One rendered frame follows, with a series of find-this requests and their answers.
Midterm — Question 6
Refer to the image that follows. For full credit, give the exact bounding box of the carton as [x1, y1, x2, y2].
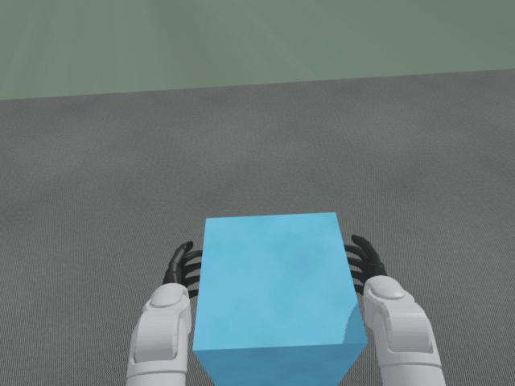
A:
[192, 212, 368, 386]

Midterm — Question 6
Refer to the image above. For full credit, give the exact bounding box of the right robot forearm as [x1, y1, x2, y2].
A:
[363, 276, 446, 386]

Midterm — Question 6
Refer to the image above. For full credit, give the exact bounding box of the left robot forearm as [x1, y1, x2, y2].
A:
[126, 283, 192, 386]

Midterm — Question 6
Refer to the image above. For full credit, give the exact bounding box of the left robot hand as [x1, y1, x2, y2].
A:
[163, 241, 203, 299]

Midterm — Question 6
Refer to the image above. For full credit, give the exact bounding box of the right robot hand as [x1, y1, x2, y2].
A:
[344, 235, 388, 295]

